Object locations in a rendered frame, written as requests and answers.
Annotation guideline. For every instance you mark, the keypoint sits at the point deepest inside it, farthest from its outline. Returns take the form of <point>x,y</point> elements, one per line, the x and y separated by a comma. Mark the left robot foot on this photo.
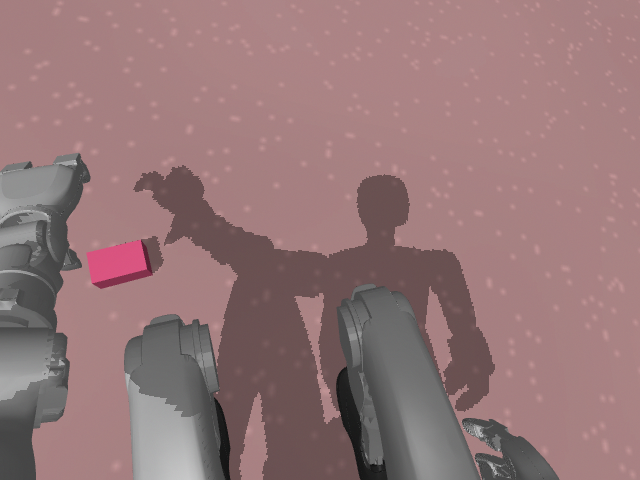
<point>225,444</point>

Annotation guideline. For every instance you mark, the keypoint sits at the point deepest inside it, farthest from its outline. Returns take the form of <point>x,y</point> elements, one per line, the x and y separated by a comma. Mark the left robot hand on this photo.
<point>57,187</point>

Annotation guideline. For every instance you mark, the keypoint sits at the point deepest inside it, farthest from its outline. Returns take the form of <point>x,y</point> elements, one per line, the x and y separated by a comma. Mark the right robot foot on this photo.
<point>352,424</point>

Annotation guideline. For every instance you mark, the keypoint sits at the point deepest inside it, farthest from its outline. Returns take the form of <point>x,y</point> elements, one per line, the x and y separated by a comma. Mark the right robot hand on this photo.
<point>521,461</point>

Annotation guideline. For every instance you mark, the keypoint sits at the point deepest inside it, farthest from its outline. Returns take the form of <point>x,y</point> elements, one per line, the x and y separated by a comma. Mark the left robot arm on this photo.
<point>34,369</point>

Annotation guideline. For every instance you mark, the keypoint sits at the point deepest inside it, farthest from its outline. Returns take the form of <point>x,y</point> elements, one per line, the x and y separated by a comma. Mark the small box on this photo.
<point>119,264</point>

